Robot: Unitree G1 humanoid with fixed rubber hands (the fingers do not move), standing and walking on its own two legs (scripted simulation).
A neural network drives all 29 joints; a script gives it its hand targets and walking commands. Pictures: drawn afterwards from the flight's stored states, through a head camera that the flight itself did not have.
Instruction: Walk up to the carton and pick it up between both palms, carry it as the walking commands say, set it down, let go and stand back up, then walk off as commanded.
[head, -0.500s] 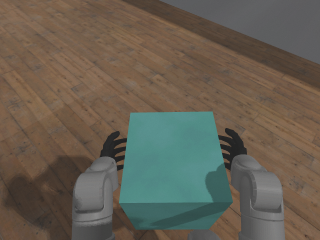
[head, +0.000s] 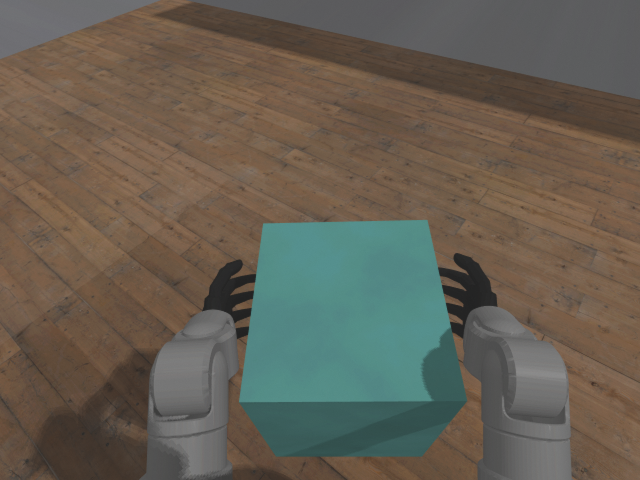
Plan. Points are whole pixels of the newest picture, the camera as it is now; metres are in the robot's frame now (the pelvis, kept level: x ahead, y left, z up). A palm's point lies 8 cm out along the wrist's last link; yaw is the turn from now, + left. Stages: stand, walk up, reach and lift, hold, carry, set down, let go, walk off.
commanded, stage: carry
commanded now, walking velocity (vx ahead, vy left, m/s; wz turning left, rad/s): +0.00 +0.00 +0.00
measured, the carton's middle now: (346, 346) +0.28 -0.01 +0.01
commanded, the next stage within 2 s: hold in 1.88 s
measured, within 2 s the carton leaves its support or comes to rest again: neither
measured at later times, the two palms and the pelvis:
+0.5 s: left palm (191, 414) +0.18 +0.15 +0.08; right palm (482, 392) +0.19 -0.14 +0.08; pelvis -0.08 +0.00 -0.01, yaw +2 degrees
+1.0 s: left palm (189, 399) +0.20 +0.16 +0.07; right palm (463, 372) +0.21 -0.13 +0.07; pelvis -0.07 +0.00 -0.01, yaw +2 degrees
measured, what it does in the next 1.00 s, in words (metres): steps on the spot: left foot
